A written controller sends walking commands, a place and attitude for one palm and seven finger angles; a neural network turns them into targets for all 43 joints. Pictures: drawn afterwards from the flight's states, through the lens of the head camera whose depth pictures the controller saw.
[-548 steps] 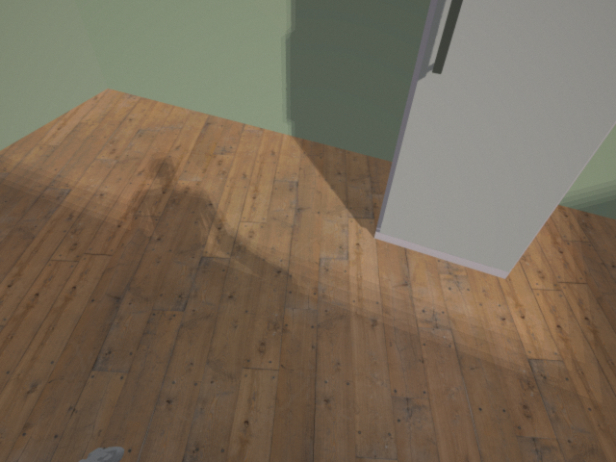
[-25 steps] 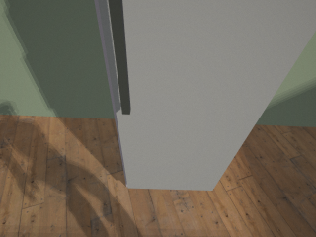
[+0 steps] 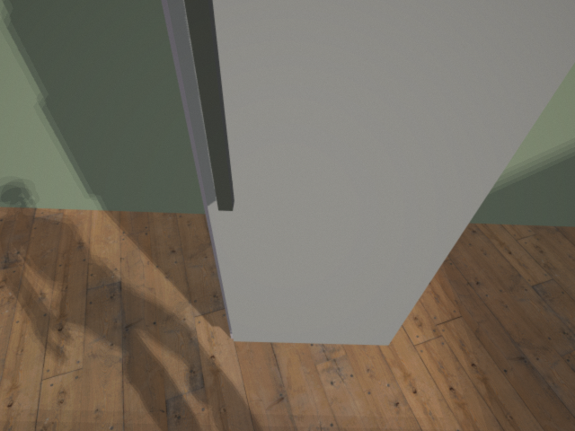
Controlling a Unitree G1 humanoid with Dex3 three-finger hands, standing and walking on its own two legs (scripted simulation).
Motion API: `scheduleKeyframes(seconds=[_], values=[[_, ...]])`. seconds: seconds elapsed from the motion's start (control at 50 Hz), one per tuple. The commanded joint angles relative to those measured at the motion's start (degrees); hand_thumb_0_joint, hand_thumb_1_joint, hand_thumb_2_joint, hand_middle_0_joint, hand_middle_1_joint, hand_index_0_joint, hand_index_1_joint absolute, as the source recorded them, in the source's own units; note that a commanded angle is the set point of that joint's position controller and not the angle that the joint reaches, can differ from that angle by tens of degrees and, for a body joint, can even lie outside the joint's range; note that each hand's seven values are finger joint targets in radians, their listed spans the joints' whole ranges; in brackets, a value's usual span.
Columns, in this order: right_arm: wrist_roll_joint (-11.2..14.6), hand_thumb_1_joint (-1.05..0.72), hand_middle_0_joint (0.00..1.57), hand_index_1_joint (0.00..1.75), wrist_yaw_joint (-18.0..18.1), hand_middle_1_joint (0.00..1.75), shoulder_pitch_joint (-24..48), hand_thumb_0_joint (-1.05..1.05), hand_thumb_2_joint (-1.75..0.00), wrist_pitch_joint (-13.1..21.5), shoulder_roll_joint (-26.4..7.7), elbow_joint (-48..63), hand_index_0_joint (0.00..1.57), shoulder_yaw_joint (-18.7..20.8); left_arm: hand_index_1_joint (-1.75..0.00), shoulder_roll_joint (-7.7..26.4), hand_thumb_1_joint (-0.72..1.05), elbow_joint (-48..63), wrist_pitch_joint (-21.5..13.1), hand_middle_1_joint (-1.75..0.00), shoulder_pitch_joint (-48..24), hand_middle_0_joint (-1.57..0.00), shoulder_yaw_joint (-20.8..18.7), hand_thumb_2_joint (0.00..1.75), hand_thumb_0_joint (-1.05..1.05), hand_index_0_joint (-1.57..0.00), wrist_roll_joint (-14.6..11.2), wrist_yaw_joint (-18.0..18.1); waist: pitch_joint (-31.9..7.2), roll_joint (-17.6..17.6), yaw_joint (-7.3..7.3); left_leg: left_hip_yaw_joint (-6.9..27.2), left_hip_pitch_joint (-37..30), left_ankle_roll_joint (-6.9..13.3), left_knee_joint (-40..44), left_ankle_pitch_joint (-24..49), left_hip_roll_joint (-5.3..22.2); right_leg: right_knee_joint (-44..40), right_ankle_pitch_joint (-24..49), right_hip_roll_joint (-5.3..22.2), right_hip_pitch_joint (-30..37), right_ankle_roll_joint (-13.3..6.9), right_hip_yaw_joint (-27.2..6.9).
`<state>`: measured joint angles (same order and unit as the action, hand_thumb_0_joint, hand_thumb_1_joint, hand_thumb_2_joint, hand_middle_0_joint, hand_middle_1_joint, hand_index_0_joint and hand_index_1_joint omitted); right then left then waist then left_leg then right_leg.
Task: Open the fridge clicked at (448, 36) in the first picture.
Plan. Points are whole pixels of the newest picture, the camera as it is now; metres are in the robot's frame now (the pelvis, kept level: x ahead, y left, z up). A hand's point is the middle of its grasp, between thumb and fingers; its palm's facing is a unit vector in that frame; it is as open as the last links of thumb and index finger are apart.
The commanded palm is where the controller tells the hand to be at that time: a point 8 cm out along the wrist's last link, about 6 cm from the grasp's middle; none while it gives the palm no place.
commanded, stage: look again from close up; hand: left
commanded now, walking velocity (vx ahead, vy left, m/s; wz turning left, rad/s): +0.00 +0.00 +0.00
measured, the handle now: (211, 65) +0.48 +0.14 +0.27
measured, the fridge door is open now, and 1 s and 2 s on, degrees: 0 0 0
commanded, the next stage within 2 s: raise the hand to about handle height in 0.78 s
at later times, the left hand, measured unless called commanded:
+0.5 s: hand out of the picture +0.02 +0.17 -0.18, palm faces +0.01 -0.98 -0.18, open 7.4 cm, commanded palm none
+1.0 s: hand out of the picture +0.13 +0.19 -0.10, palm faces +0.23 -0.96 -0.19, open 7.4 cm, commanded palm +0.12 +0.24 -0.05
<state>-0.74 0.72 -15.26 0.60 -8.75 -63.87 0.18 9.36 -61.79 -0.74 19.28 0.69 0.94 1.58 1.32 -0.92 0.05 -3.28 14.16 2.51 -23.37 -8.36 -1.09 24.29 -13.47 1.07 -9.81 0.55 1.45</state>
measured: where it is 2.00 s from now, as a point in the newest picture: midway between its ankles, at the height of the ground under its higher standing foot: outside the picture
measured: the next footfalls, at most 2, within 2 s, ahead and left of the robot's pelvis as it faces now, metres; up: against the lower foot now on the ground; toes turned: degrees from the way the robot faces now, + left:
none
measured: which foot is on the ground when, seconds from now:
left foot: down 0.00-1.00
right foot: down 0.00-1.00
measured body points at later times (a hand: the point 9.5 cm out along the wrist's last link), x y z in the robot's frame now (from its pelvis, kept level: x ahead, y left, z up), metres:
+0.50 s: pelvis +0.01 +0.00 +0.00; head +0.02 +0.01 +0.45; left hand +0.02 +0.22 -0.16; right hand +0.03 -0.23 -0.15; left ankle +0.05 +0.09 -0.74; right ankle +0.00 -0.13 -0.74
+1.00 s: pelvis +0.02 +0.00 -0.01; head +0.02 +0.00 +0.44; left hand +0.12 +0.24 -0.08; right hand +0.07 -0.24 -0.14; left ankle +0.05 +0.09 -0.74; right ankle +0.00 -0.13 -0.74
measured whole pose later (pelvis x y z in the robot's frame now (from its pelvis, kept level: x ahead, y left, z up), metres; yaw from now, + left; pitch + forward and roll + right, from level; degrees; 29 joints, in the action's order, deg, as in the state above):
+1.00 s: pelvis +0.02 +0.00 -0.01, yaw +1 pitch -1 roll +1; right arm 2.4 3.5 -19.6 10.3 -11.0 -52.6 -1.0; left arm 10.4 -18.5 0.3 27.8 0.0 -6.3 6.3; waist 0.1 -0.5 -0.4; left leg -2.9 14.7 2.4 -27.1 -11.6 -2.3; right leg 29.8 -18.1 2.4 -10.8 -0.2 2.0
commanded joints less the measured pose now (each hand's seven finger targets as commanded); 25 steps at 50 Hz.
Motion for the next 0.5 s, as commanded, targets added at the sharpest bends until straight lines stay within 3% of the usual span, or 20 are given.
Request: scheduleKeyframes(seconds=[0.0, 0.26, 0.48], values=[[0.16, -0.90, 0.20, 0.30, 0.42, 0.30, -2.41, 0.00, -0.90, 0.92, -7.00, 1.91, 0.20, 1.06, -0.30, 5.73, 0.90, 1.41, -1.06, -0.30, 3.35, -0.20, -1.31, 0.90, 0.00, -0.20, 0.05, 0.50, 2.64, 1.14, -0.08, 7.97, -1.02, -0.68, 6.47, -6.10, 6.95, -5.38, -0.89, 4.73, -3.94, -2.62, -5.14], [0.21, -0.90, 0.20, 0.30, 0.55, 0.30, -1.44, 0.00, -0.90, 1.27, -7.39, 1.50, 0.20, 0.77, -0.30, 6.72, 0.90, 1.21, -1.25, -0.30, 2.10, -0.20, -1.35, 0.90, 0.00, -0.20, 0.02, 0.55, 1.42, 0.67, -0.30, 6.88, -3.08, -0.66, 4.77, 1.45, 7.03, -5.43, 3.79, 5.15, -1.88, -2.41, -5.21], [0.12, -0.90, 0.20, 0.30, 0.62, 0.30, -1.01, 0.00, -0.90, 1.09, -7.64, 1.25, 0.20, 0.65, -0.30, 6.69, 0.90, 0.94, -0.97, -0.30, 1.56, -0.20, -1.31, 0.90, 0.00, -0.20, 0.00, 0.44, 3.11, 1.28, -0.29, 7.18, -2.94, -0.84, 5.88, -0.99, 7.10, -6.12, 1.81, 5.06, -2.44, -2.28, -4.93]])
